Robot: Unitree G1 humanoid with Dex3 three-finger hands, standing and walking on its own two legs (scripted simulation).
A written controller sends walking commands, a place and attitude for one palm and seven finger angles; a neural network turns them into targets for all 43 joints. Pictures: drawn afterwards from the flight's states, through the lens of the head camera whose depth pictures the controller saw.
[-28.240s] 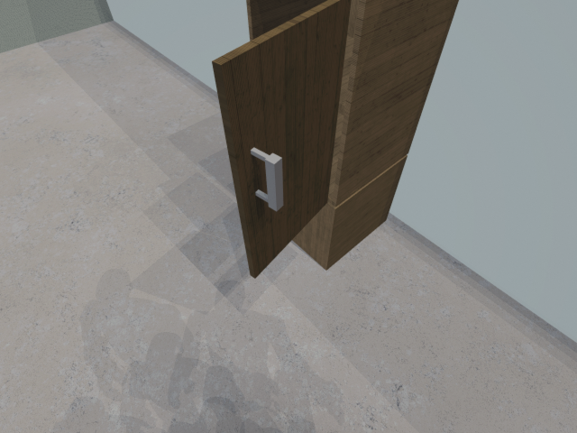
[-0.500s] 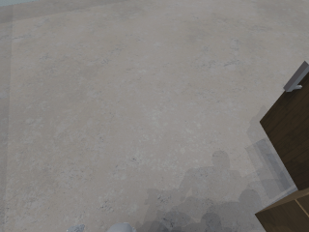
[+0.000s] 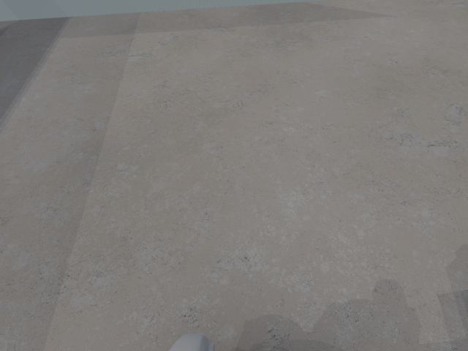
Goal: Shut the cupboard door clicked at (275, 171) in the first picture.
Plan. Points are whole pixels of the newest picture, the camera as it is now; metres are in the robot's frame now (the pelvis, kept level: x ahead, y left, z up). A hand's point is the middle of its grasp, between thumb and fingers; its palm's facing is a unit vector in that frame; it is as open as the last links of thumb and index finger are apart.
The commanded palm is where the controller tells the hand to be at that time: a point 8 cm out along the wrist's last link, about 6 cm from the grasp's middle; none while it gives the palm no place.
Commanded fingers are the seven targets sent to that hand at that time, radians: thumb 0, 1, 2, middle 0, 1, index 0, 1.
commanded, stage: walk to a spot facing it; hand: left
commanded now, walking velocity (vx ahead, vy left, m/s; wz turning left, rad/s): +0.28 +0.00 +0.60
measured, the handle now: out of the picture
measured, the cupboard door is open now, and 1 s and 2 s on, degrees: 75 75 75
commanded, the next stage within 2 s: turn to face it in 0.86 s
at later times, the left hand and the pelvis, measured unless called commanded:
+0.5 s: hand out of the picture +0.15 +0.29 -0.16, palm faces +0.31 -0.92 -0.22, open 7.4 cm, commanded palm none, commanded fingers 0.00 0.90 0.90 -0.20 -0.30 -0.20 -0.30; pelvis +0.14 +0.07 +0.00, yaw +16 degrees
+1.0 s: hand (117, 272) +0.30 +0.28 -0.16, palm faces +0.54 -0.81 -0.22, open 7.2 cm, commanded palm none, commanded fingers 0.00 0.90 0.90 -0.20 -0.30 -0.20 -0.30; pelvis +0.33 +0.08 +0.00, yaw +33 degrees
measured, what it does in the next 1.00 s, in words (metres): walks ahead, turning left: left foot, then right foot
